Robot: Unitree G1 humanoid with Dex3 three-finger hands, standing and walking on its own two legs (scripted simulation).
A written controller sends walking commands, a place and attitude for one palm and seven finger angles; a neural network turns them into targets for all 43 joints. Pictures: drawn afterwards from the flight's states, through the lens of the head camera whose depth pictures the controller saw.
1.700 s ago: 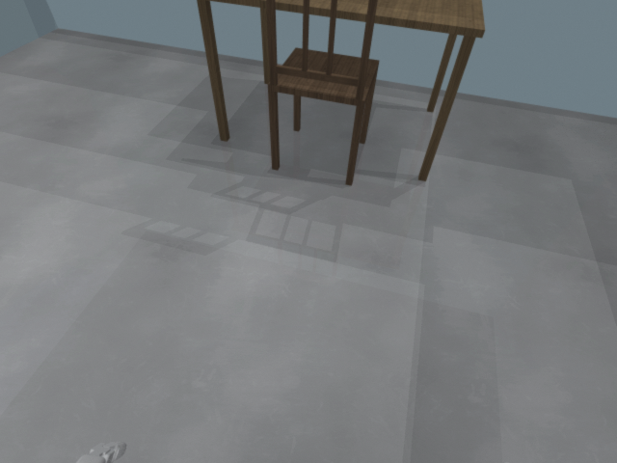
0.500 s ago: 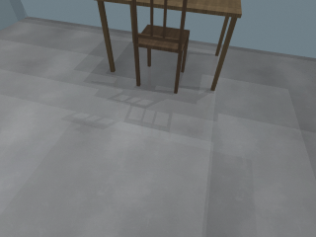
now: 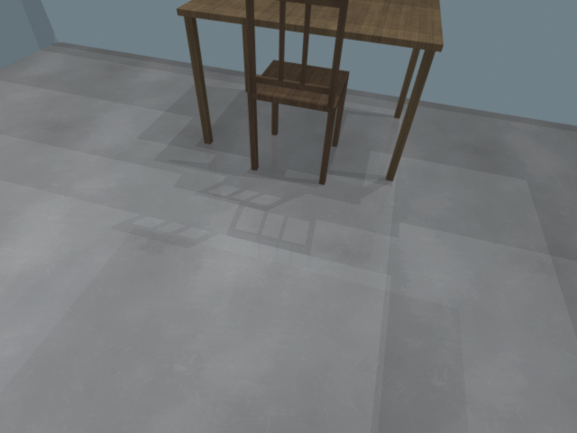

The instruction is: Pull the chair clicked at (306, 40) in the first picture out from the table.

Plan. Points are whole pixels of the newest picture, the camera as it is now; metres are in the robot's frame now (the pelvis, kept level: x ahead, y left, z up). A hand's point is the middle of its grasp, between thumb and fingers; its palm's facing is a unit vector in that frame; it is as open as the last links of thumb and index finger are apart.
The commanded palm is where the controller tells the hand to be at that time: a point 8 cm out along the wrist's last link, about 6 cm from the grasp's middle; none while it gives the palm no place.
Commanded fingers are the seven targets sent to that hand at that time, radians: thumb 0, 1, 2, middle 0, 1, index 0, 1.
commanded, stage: walk to a spot facing it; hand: left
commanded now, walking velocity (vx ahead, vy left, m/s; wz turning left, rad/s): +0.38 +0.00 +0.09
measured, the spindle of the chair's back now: (281, 43) +1.58 +0.12 -0.07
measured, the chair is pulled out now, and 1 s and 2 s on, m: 0.00 0.00 0.00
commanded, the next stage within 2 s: turn to face it in 1.66 s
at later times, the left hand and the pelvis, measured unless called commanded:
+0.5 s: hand (198, 368) +0.27 +0.18 -0.18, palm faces -0.08 -0.99 -0.15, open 7.4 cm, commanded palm none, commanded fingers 0.00 0.90 0.90 -0.20 -0.30 -0.20 -0.30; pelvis +0.17 +0.01 -0.02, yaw +0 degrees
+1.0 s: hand (193, 344) +0.32 +0.20 -0.20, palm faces +0.16 -0.98 -0.13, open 7.3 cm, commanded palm none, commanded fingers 0.00 0.90 0.90 -0.20 -0.30 -0.20 -0.30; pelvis +0.39 +0.04 -0.02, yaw +5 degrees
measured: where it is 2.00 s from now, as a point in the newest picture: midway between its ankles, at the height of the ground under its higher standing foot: (287, 295)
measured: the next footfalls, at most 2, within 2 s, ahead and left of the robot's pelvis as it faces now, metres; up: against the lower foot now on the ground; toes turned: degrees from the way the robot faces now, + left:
right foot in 0.54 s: +0.35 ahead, -0.11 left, +0.00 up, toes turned -8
left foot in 0.98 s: +0.49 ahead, +0.14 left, +0.00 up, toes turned +14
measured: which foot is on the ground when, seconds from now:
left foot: down 0.00-0.56, up 0.58-0.96, down 0.98-1.00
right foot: down 0.00-0.14, up 0.16-0.52, down 0.54-1.00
